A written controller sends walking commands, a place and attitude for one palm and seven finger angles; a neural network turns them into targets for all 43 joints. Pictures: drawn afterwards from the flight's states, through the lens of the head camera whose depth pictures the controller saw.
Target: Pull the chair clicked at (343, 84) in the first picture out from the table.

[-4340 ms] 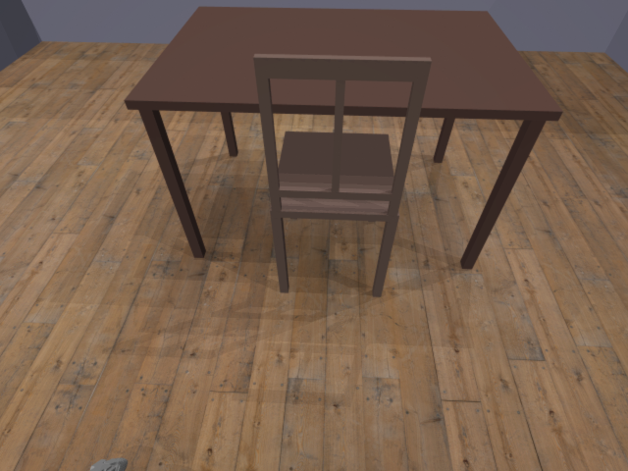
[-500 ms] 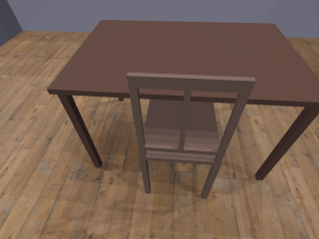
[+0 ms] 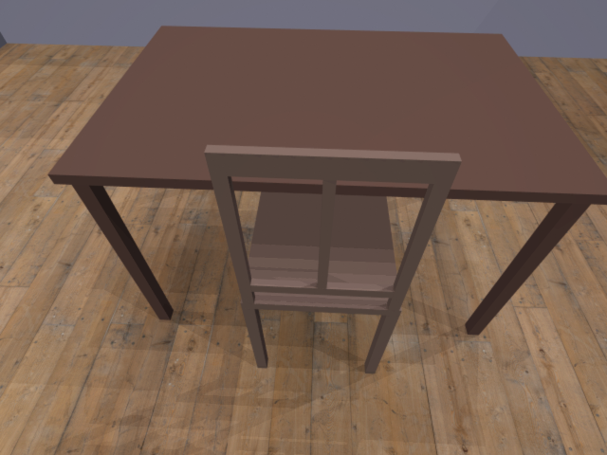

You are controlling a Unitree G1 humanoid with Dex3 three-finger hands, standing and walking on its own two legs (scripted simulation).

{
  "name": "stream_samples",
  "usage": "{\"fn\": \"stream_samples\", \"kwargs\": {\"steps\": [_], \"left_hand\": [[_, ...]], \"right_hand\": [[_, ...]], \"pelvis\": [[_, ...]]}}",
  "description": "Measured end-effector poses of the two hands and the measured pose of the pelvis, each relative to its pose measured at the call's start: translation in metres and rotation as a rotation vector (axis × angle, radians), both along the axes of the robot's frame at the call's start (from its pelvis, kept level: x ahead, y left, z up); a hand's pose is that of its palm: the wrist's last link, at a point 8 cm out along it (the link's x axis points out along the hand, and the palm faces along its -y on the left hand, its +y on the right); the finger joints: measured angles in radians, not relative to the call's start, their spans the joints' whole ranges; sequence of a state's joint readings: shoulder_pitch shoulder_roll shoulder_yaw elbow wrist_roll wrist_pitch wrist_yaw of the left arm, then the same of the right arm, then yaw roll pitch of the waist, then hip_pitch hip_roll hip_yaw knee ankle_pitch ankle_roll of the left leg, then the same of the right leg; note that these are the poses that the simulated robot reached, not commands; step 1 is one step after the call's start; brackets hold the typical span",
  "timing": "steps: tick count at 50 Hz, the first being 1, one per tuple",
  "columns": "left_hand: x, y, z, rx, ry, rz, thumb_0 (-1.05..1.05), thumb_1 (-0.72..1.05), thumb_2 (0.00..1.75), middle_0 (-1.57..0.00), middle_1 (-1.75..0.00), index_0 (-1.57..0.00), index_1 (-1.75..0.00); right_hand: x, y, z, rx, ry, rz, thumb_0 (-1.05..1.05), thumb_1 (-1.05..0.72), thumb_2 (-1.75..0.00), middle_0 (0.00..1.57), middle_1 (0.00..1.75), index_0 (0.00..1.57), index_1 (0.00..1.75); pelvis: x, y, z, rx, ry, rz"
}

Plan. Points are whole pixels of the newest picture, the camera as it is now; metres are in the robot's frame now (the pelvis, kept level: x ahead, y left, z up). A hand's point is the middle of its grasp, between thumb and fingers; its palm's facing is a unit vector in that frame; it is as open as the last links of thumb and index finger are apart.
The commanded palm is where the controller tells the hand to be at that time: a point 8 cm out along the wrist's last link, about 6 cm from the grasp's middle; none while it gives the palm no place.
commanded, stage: come to a stop and stand still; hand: left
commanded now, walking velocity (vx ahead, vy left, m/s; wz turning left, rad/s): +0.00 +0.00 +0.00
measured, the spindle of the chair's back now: (325, 240) +0.50 -0.02 -0.08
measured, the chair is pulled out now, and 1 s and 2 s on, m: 0.00 0.00 0.00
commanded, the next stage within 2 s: look again from close up in 0.34 s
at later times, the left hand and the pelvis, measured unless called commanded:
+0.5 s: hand out of the picture +0.01 +0.16 -0.17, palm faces +0.03 -0.98 -0.19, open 7.3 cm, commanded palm none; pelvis +0.01 +0.00 +0.00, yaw +0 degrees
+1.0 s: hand out of the picture +0.01 +0.16 -0.17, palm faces +0.04 -0.99 -0.17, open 7.4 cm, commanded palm none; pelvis +0.02 +0.00 +0.00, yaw +0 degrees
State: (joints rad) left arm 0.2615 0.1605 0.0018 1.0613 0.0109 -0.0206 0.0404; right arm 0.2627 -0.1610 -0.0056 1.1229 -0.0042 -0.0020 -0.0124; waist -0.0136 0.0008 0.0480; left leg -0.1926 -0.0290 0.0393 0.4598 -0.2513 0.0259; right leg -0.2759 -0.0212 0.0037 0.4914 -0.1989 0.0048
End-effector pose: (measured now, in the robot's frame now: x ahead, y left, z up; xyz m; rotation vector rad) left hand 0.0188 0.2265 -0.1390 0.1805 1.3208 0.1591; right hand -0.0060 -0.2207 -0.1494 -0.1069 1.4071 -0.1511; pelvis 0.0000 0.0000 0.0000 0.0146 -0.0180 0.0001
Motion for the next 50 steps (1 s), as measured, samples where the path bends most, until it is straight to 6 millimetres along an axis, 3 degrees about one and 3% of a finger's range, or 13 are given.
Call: {"fn": "stream_samples", "kwargs": {"steps": [9, 18, 32, 50], "left_hand": [[0.010, -0.003, 0.002, 0.005, -0.012, 0.004, 0.00, 0.92, 0.90, -0.20, -0.30, -0.20, -0.29], [-0.002, -0.008, 0.000, -0.011, 0.020, 0.016, 0.00, 0.92, 0.90, -0.20, -0.30, -0.20, -0.29], [-0.021, -0.019, -0.003, -0.049, 0.083, 0.037, 0.00, 0.91, 0.90, -0.20, -0.30, -0.20, -0.29], [-0.015, -0.019, -0.004, -0.057, 0.082, 0.039, 0.00, 0.91, 0.90, -0.20, -0.30, -0.20, -0.29]], "right_hand": [[0.015, 0.002, -0.001, 0.012, -0.023, 0.003, 0.01, -0.91, -0.90, 0.19, 0.30, 0.20, 0.30], [0.025, -0.004, 0.003, -0.003, -0.035, 0.008, 0.01, -0.91, -0.90, 0.19, 0.30, 0.20, 0.30], [0.019, 0.004, 0.004, 0.002, 0.001, 0.006, 0.01, -0.91, -0.90, 0.19, 0.30, 0.20, 0.30], [0.012, 0.017, 0.004, 0.016, 0.024, -0.012, 0.00, -0.91, -0.90, 0.19, 0.30, 0.20, 0.30]], "pelvis": [[0.007, -0.004, 0.001, 0.000, -0.008, -0.004], [0.011, -0.005, 0.003, -0.002, -0.009, -0.006], [0.016, -0.002, 0.004, -0.006, -0.005, -0.006], [0.024, 0.001, 0.004, -0.008, -0.004, -0.008]]}}
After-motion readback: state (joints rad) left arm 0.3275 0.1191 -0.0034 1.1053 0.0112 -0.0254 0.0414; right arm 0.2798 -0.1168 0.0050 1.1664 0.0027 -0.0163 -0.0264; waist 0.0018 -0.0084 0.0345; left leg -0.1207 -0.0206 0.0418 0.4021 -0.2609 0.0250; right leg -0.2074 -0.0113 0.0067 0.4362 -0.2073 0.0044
